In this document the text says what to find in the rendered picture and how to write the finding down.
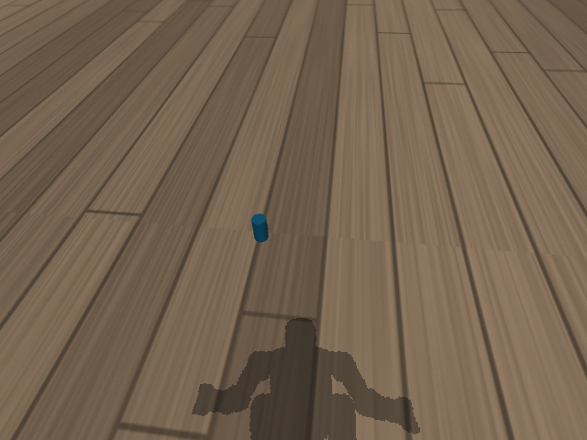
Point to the can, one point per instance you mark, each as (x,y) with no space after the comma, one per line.
(260,229)

